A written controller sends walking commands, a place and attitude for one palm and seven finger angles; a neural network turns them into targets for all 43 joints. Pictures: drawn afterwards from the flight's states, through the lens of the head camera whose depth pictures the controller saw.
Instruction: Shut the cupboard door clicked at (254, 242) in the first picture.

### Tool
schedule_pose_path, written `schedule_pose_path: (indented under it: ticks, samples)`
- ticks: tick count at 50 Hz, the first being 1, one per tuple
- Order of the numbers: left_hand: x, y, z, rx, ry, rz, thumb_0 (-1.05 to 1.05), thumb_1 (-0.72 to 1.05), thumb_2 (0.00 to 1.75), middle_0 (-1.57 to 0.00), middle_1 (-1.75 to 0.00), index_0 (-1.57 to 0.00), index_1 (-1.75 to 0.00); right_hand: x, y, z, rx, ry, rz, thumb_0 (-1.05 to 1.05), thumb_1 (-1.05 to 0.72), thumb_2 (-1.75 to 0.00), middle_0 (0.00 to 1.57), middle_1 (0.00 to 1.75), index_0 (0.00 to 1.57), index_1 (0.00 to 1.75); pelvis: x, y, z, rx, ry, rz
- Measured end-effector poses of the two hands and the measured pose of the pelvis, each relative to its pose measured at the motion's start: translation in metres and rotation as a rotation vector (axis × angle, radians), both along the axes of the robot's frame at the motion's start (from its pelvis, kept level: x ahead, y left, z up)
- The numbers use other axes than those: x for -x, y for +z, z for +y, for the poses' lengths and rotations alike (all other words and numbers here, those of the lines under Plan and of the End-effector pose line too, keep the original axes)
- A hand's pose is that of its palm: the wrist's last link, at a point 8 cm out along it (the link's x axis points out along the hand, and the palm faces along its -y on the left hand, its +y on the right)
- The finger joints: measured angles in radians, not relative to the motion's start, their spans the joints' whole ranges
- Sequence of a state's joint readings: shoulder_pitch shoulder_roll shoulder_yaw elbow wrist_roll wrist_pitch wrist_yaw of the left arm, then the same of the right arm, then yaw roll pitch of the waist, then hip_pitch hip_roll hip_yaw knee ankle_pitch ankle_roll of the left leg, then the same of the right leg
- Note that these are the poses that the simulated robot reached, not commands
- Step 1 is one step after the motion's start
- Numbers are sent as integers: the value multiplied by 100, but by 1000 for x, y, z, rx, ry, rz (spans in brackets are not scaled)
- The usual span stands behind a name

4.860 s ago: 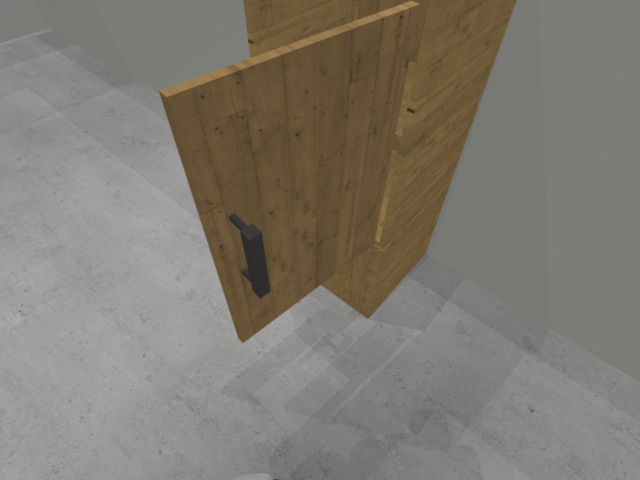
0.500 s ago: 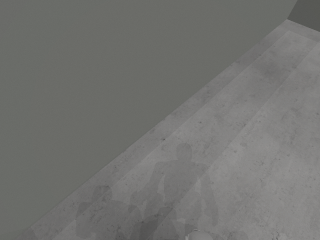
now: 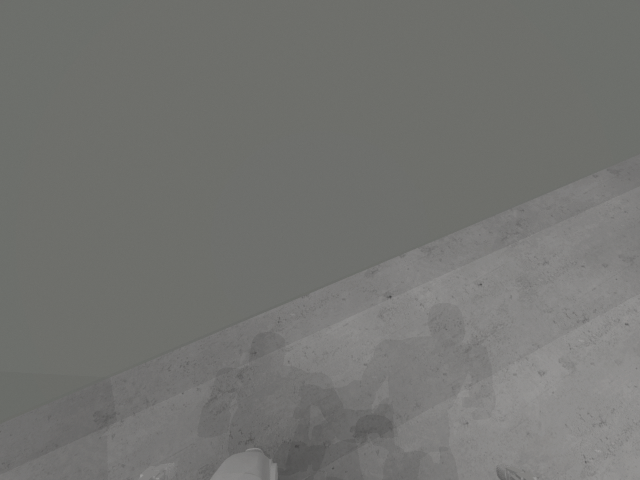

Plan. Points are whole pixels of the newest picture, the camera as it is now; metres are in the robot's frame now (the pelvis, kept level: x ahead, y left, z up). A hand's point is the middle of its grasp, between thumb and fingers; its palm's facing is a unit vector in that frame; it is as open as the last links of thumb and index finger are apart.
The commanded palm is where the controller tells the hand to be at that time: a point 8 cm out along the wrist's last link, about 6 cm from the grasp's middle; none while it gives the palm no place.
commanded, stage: turn to face it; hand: left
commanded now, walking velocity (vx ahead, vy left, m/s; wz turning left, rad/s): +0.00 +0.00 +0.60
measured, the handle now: out of the picture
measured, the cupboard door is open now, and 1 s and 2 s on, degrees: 83 83 83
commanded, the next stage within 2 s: none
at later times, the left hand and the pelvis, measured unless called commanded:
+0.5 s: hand out of the picture +0.05 +0.17 -0.15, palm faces +0.30 -0.90 -0.31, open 7.4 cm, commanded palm none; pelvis +0.03 -0.06 -0.01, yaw +18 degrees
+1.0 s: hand out of the picture +0.01 +0.17 -0.16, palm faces +0.58 -0.77 -0.29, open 7.4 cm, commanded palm none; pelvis +0.05 -0.08 +0.00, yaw +36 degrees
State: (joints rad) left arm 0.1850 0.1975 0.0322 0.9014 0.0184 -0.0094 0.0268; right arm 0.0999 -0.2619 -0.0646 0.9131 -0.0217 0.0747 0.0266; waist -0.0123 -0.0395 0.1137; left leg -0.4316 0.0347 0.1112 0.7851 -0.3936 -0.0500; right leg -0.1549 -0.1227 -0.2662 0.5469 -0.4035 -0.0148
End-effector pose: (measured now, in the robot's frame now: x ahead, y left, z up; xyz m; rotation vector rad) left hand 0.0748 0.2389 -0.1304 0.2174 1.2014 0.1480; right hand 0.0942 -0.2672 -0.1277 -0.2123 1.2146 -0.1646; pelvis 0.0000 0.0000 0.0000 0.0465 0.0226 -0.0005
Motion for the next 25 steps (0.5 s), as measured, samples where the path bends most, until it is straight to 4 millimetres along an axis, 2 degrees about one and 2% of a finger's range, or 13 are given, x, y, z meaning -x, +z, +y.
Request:
schedule_pose_path:
  ticks: [3, 5, 8, 11, 16, 20, 22, 25]
  samples:
    - [29, -16, 21, -8, 71, 60, 0, 91, 90, -20, -30, -21, -30, -45, 0, 9, 28, 89, -83, 1, -91, -90, 20, 29, 20, 30, -8, -13, 7, 17, 37, -1]
    - [43, -23, 34, -23, 109, 102, 1, 91, 90, -20, -30, -21, -30, -65, 2, 15, 38, 129, -128, 1, -91, -90, 20, 29, 20, 30, -9, -18, 7, 17, 63, -5]
    - [50, -18, 43, -48, 165, 116, 1, 91, 90, -20, -30, -20, -30, -75, 8, 20, 44, 175, -135, 1, -91, -90, 20, 30, 20, 30, -10, -14, 4, 26, 96, -11]
    - [47, -7, 43, -54, 198, 82, 1, 91, 90, -20, -30, -20, -30, -77, 8, 22, 34, 208, -101, 1, -91, -90, 20, 30, 20, 30, -13, -7, -2, 36, 129, -11]
    - [38, 8, 27, -68, 230, 24, 1, 91, 90, -20, -30, -20, -30, -78, -1, 17, -12, 241, -44, 1, -90, -90, 20, 30, 20, 30, -20, -3, -19, 43, 187, -6]
    - [32, 9, 5, -93, 250, -28, 1, 90, 90, -20, -30, -20, -30, -85, -20, 3, -49, 254, -13, 1, -90, -90, 20, 30, 20, 30, -30, -13, -43, 25, 239, 3]
    - [36, 10, -9, -93, 272, -32, 1, 90, 90, -20, -30, -20, -30, -91, -25, -4, -51, 268, 5, 1, -90, -90, 20, 30, 20, 30, -31, -13, -49, 29, 272, -7]
    - [44, 12, -30, -68, 317, -19, 1, 90, 90, -20, -30, -20, -30, -100, -20, -8, -47, 294, 24, 1, -91, -90, 20, 30, 20, 30, -35, -6, -55, 19, 317, -18]
